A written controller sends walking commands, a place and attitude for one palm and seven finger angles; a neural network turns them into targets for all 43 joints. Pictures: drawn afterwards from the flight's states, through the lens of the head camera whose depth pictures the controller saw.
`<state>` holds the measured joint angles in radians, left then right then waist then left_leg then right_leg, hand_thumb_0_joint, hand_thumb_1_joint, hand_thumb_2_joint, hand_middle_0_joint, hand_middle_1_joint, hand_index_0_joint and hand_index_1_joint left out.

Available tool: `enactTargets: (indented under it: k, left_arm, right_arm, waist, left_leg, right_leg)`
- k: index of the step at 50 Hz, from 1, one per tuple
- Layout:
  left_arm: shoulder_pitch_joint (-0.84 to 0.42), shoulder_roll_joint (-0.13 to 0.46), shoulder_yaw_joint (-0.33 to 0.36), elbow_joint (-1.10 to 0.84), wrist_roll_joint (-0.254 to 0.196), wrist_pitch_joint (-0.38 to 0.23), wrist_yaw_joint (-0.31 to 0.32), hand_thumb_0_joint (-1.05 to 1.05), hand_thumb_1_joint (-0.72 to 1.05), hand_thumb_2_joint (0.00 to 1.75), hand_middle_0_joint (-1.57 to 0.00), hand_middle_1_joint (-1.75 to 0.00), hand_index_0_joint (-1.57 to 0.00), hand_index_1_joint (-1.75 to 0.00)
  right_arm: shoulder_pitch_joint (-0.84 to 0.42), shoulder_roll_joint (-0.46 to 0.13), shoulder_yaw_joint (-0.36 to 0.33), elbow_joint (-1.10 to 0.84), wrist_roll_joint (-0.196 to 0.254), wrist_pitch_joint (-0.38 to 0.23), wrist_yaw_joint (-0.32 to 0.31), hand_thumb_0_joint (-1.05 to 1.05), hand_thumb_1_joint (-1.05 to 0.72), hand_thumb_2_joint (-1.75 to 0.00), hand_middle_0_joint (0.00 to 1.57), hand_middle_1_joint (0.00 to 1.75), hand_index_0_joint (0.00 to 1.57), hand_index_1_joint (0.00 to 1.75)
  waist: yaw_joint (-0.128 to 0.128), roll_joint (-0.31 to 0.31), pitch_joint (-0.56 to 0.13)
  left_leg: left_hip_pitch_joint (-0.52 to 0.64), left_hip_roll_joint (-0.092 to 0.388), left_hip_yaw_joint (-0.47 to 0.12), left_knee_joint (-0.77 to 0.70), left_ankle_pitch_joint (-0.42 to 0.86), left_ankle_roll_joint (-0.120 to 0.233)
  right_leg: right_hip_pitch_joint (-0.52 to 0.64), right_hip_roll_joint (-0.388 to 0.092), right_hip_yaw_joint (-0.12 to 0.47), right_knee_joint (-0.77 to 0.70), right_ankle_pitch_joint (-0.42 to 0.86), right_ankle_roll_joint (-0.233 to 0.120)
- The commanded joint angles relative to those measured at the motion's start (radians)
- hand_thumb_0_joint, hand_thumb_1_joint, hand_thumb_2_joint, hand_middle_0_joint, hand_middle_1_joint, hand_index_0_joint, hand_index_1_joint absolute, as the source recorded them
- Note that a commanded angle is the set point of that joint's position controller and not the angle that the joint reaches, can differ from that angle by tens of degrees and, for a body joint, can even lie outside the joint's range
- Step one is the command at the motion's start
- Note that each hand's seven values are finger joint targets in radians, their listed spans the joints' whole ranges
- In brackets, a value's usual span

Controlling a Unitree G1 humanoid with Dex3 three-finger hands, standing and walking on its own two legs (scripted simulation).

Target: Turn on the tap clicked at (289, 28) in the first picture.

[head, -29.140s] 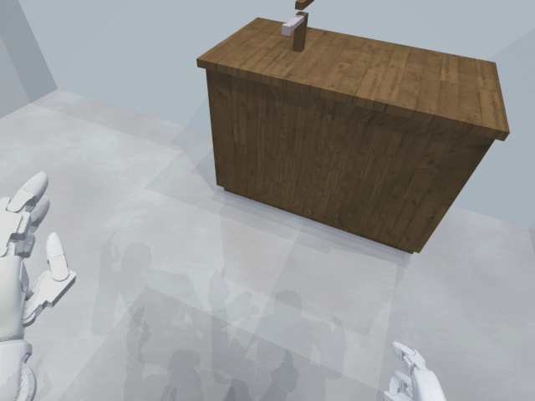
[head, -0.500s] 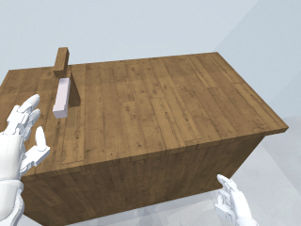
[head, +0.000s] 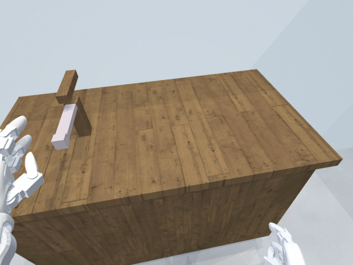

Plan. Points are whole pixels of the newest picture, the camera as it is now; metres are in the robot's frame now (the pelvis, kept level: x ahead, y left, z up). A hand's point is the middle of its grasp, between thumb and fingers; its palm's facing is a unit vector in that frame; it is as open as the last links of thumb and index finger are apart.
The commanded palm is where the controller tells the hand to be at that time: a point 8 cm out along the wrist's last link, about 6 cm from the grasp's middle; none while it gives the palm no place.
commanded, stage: turn the palm inward beside the body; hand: left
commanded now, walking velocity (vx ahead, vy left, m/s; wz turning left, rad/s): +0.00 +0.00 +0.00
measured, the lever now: (60, 141) +0.33 +0.33 +0.12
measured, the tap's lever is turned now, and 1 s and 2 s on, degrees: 0 0 0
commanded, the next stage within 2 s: reach beside the lever's end, fingers flat in 1.36 s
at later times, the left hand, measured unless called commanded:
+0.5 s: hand (37, 192) +0.17 +0.26 +0.17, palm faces +0.45 -0.88 -0.18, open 7.4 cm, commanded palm +0.12 +0.29 +0.19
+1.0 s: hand (30, 197) +0.16 +0.26 +0.18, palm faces +0.47 -0.87 -0.12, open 7.4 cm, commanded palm +0.11 +0.30 +0.18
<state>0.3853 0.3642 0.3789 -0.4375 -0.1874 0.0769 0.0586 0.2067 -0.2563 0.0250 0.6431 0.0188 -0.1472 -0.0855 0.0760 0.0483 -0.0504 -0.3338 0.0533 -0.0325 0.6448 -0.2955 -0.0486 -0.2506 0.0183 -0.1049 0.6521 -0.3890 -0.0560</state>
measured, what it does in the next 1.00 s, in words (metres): stands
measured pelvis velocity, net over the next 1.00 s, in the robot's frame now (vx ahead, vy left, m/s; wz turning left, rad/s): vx -0.02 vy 0.03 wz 0.01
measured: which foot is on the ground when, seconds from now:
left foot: down 0.00-1.00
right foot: down 0.00-1.00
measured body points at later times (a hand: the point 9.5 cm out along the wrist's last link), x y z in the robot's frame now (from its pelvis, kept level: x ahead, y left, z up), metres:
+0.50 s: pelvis -0.01 +0.01 +0.00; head -0.04 -0.01 +0.45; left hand +0.14 +0.30 +0.18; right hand +0.20 -0.18 -0.06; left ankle +0.03 +0.16 -0.72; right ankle -0.02 -0.07 -0.72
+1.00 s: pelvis -0.02 +0.03 +0.01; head -0.06 +0.01 +0.45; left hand +0.13 +0.30 +0.18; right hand +0.21 -0.17 -0.05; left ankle +0.03 +0.16 -0.72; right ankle -0.02 -0.07 -0.72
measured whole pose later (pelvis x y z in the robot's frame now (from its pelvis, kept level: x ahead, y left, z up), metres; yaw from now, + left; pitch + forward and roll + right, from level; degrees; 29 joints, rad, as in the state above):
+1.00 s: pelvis -0.02 +0.03 +0.01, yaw +1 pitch -5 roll -1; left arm 0.45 0.24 0.24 -0.62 -0.22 0.25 0.17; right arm 0.15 -0.22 0.08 0.66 0.03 -0.20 -0.11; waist 0.10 0.05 -0.02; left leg -0.27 0.02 -0.03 0.60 -0.26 -0.02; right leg -0.17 -0.01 -0.10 0.59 -0.34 -0.02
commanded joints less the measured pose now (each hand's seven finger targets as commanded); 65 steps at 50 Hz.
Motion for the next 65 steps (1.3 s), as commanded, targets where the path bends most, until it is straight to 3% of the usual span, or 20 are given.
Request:
enactTargets:
  k: [1, 8, 9, 12, 13, 14, 18, 20, 23, 27, 30, 33, 34, 39, 43, 49, 53, 54, 58, 65]
  left_arm:
    - [-0.091, 0.175, 0.092, -0.226, -0.018, -0.089, -0.016, 0.00, 0.90, 0.90, -0.20, -0.30, -0.20, -0.30]
    - [-0.047, 0.172, 0.099, -0.269, -0.010, -0.106, 0.020, 0.00, 0.90, 0.90, -0.20, -0.30, -0.20, -0.30]
    - [-0.051, 0.131, 0.063, -0.278, -0.011, -0.100, 0.025, 0.00, 0.90, 0.90, -0.20, -0.30, -0.20, -0.30]
    - [-0.051, 0.130, 0.061, -0.265, -0.028, -0.072, 0.037, 0.00, 0.90, 0.90, -0.20, -0.30, -0.20, -0.30]
    - [-0.045, 0.140, 0.072, -0.265, -0.020, -0.061, 0.045, 0.00, 0.90, 0.90, -0.20, -0.30, -0.20, -0.30]
    - [-0.054, 0.103, 0.035, -0.282, -0.017, -0.053, 0.047, 0.00, 0.90, 0.90, -0.20, -0.30, -0.20, -0.30]
    - [-0.059, 0.117, 0.039, -0.288, -0.020, -0.012, 0.061, 0.00, 0.90, 0.90, -0.20, -0.30, -0.20, -0.30]
    - [-0.068, 0.086, 0.005, -0.290, -0.022, 0.001, 0.062, 0.00, 0.90, 0.90, -0.20, -0.30, -0.20, -0.30]
    - [-0.086, 0.101, 0.010, -0.310, -0.017, 0.015, 0.074, 0.00, 0.90, 0.90, -0.20, -0.30, -0.20, -0.30]
    - [-0.090, 0.068, -0.027, -0.339, -0.014, 0.023, 0.091, 0.00, 0.90, 0.90, -0.20, -0.30, -0.20, -0.30]
    - [-0.062, 0.060, -0.030, -0.359, -0.014, 0.028, 0.101, 0.00, 0.90, 0.90, -0.20, -0.30, -0.20, -0.30]
    - [-0.042, 0.068, -0.019, -0.375, -0.013, 0.040, 0.106, 0.00, 0.90, 0.90, -0.20, -0.30, -0.20, -0.30]
    - [-0.040, 0.031, -0.051, -0.389, -0.018, 0.045, 0.105, 0.00, 0.90, 0.90, -0.20, -0.30, -0.20, -0.30]
    - [-0.032, 0.013, -0.064, -0.405, -0.021, 0.064, 0.108, 0.00, 0.90, 0.90, -0.20, -0.30, -0.20, -0.30]
    - [-0.051, 0.041, -0.038, -0.402, -0.020, 0.083, 0.121, 0.00, 0.90, 0.90, -0.20, -0.30, -0.20, -0.30]
    - [-0.063, 0.000, -0.072, -0.420, -0.031, 0.109, 0.120, 0.00, 0.90, 0.90, -0.20, -0.30, -0.20, -0.30]
    - [-0.046, 0.030, -0.038, -0.402, -0.033, 0.123, 0.120, 0.00, 0.90, 0.90, -0.20, -0.30, -0.20, -0.30]
    - [-0.054, 0.000, -0.069, -0.407, -0.032, 0.124, 0.116, 0.00, 0.90, 0.90, -0.20, -0.30, -0.20, -0.30]
    - [-0.048, 0.029, -0.038, -0.411, -0.030, 0.117, 0.122, 0.00, 0.90, 0.90, -0.20, -0.30, -0.20, -0.30]
    - [-0.044, 0.006, -0.055, -0.392, -0.038, 0.106, 0.118, 0.00, 0.90, 0.90, -0.20, -0.30, -0.20, -0.30]
  right_arm:
    - [-0.118, -0.093, -0.039, -0.176, 0.007, -0.089, -0.017, 0.00, -0.90, -0.90, 0.20, 0.30, 0.20, 0.30]
    - [-0.130, -0.087, -0.040, -0.167, 0.014, -0.120, -0.019, 0.00, -0.90, -0.90, 0.20, 0.30, 0.20, 0.30]
    - [-0.126, -0.080, -0.038, -0.172, 0.014, -0.121, -0.018, 0.00, -0.90, -0.90, 0.20, 0.30, 0.20, 0.30]
    - [-0.138, -0.086, -0.034, -0.174, 0.015, -0.124, -0.023, 0.00, -0.90, -0.90, 0.20, 0.30, 0.20, 0.30]
    - [-0.156, -0.083, -0.030, -0.168, 0.018, -0.123, -0.025, 0.00, -0.90, -0.90, 0.20, 0.30, 0.20, 0.30]
    - [-0.154, -0.079, -0.027, -0.176, 0.019, -0.122, -0.026, 0.00, -0.90, -0.90, 0.20, 0.30, 0.20, 0.30]
    - [-0.179, -0.079, -0.016, -0.171, 0.017, -0.122, -0.034, 0.00, -0.90, -0.90, 0.20, 0.30, 0.20, 0.30]
    - [-0.185, -0.076, -0.011, -0.175, 0.018, -0.121, -0.036, 0.00, -0.90, -0.90, 0.20, 0.30, 0.20, 0.30]
    - [-0.207, -0.071, -0.005, -0.168, 0.019, -0.122, -0.040, 0.00, -0.90, -0.90, 0.20, 0.30, 0.20, 0.30]
    - [-0.220, -0.067, 0.001, -0.170, 0.017, -0.124, -0.040, 0.00, -0.90, -0.90, 0.20, 0.30, 0.20, 0.30]
    - [-0.227, -0.065, 0.004, -0.173, 0.013, -0.130, -0.039, 0.00, -0.90, -0.90, 0.20, 0.30, 0.20, 0.30]
    - [-0.226, -0.070, 0.004, -0.166, 0.012, -0.127, -0.036, 0.00, -0.90, -0.90, 0.20, 0.30, 0.20, 0.30]
    - [-0.231, -0.064, 0.006, -0.174, 0.013, -0.126, -0.036, 0.00, -0.90, -0.90, 0.20, 0.30, 0.20, 0.30]
    - [-0.232, -0.068, 0.005, -0.170, 0.015, -0.121, -0.033, 0.00, -0.90, -0.90, 0.20, 0.30, 0.20, 0.30]
    - [-0.237, -0.073, 0.005, -0.162, 0.016, -0.118, -0.035, 0.00, -0.90, -0.90, 0.20, 0.30, 0.20, 0.30]
    - [-0.251, -0.066, 0.011, -0.164, 0.018, -0.116, -0.034, 0.00, -0.90, -0.90, 0.20, 0.30, 0.20, 0.30]
    - [-0.244, -0.072, 0.008, -0.156, 0.015, -0.115, -0.035, 0.00, -0.90, -0.90, 0.20, 0.30, 0.20, 0.30]
    - [-0.250, -0.067, 0.011, -0.160, 0.019, -0.113, -0.033, 0.00, -0.90, -0.90, 0.20, 0.30, 0.20, 0.30]
    - [-0.243, -0.071, 0.006, -0.156, 0.017, -0.113, -0.029, 0.00, -0.90, -0.90, 0.20, 0.30, 0.20, 0.30]
    - [-0.240, -0.068, 0.004, -0.156, 0.018, -0.120, -0.031, 0.00, -0.90, -0.90, 0.20, 0.30, 0.20, 0.30]
  waist:
    - [-0.003, -0.045, -0.123]
    - [0.017, -0.012, -0.106]
    - [0.012, 0.011, -0.100]
    - [0.014, -0.027, -0.074]
    - [0.018, -0.007, -0.059]
    - [0.014, -0.012, -0.064]
    - [0.016, -0.021, -0.043]
    - [0.011, -0.037, -0.026]
    - [0.014, 0.001, -0.011]
    - [0.012, 0.012, -0.007]
    - [0.016, -0.005, -0.022]
    - [0.020, 0.027, -0.023]
    - [0.016, 0.010, -0.029]
    - [0.016, 0.016, -0.022]
    - [0.021, 0.022, -0.005]
    - [0.018, 0.027, -0.014]
    - [0.021, -0.001, -0.010]
    - [0.016, -0.005, -0.009]
    - [0.021, 0.021, -0.016]
    - [0.015, -0.025, -0.010]
  left_leg:
    - [0.111, -0.049, 0.034, -0.018, 0.282, 0.075]
    - [0.117, -0.053, 0.037, -0.028, 0.285, 0.075]
    - [0.114, -0.055, 0.037, -0.034, 0.268, 0.074]
    - [0.098, -0.050, 0.029, -0.051, 0.215, 0.074]
    - [0.109, -0.049, 0.029, -0.057, 0.208, 0.073]
    - [0.110, -0.049, 0.029, -0.061, 0.205, 0.072]
    - [0.118, -0.047, 0.020, -0.077, 0.157, 0.073]
    - [0.113, -0.046, 0.015, -0.087, 0.116, 0.072]
    - [0.118, -0.048, 0.010, -0.096, 0.064, 0.071]
    - [0.120, -0.049, 0.005, -0.108, 0.020, 0.068]
    - [0.130, -0.050, 0.002, -0.112, 0.029, 0.068]
    - [0.136, -0.048, -0.003, -0.117, 0.046, 0.065]
    - [0.140, -0.050, -0.003, -0.120, 0.057, 0.066]
    - [0.147, -0.045, -0.009, -0.130, 0.082, 0.061]
    - [0.144, -0.047, -0.017, -0.144, 0.048, 0.059]
    - [0.157, -0.048, -0.017, -0.155, 0.062, 0.057]
    - [0.159, -0.048, -0.015, -0.148, 0.080, 0.060]
    - [0.163, -0.047, -0.011, -0.149, 0.083, 0.060]
    - [0.171, -0.047, -0.008, -0.144, 0.116, 0.059]
    - [0.177, -0.050, 0.000, -0.132, 0.118, 0.065]
  right_leg:
    - [-0.018, -0.063, 0.069, -0.120, 0.536, 0.080]
    - [-0.023, -0.050, 0.051, -0.124, 0.456, 0.061]
    - [-0.038, -0.048, 0.045, -0.127, 0.419, 0.057]
    - [-0.052, -0.046, 0.047, -0.148, 0.334, 0.058]
    - [-0.053, -0.044, 0.047, -0.157, 0.315, 0.053]
    - [-0.055, -0.043, 0.042, -0.154, 0.304, 0.051]
    - [-0.067, -0.038, 0.045, -0.185, 0.222, 0.051]
    - [-0.084, -0.037, 0.043, -0.196, 0.164, 0.052]
    - [-0.092, -0.037, 0.051, -0.222, 0.084, 0.049]
    - [-0.094, -0.038, 0.044, -0.224, 0.038, 0.046]
    - [-0.081, -0.036, 0.037, -0.218, 0.054, 0.045]
    - [-0.068, -0.034, 0.030, -0.214, 0.080, 0.039]
    - [-0.065, -0.034, 0.026, -0.207, 0.092, 0.040]
    - [-0.057, -0.030, 0.016, -0.195, 0.125, 0.035]
    - [-0.055, -0.027, 0.019, -0.206, 0.094, 0.033]
    - [-0.039, -0.028, 0.017, -0.204, 0.112, 0.032]
    - [-0.032, -0.025, 0.021, -0.221, 0.123, 0.034]
    - [-0.038, -0.027, 0.020, -0.218, 0.123, 0.035]
    - [-0.025, -0.026, 0.022, -0.220, 0.155, 0.031]
    - [-0.030, -0.029, 0.032, -0.238, 0.156, 0.039]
